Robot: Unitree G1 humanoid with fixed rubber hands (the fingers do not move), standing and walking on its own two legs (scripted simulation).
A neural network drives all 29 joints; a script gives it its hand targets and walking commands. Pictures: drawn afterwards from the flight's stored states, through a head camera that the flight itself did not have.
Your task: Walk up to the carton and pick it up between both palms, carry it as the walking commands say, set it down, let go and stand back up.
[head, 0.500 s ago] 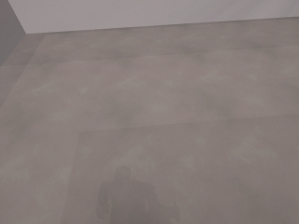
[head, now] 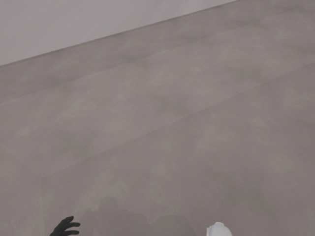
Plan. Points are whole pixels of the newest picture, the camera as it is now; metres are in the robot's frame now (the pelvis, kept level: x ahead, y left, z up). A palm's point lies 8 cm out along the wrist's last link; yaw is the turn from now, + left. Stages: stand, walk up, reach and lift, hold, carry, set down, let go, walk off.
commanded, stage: walk up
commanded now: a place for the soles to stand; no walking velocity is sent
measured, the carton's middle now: out of the picture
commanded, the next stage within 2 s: none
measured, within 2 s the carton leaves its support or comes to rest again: neither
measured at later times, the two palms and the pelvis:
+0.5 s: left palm (143, 170) +0.34 +0.10 -0.11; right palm out of the picture +0.16 -0.39 -0.08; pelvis +0.17 -0.11 -0.01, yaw -28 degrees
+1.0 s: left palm (258, 111) +0.60 -0.33 -0.10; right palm out of the picture +0.04 -0.34 -0.12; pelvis +0.31 -0.28 -0.01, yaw -57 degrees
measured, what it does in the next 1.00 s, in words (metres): walks ahead, turning right: right foot, then left foot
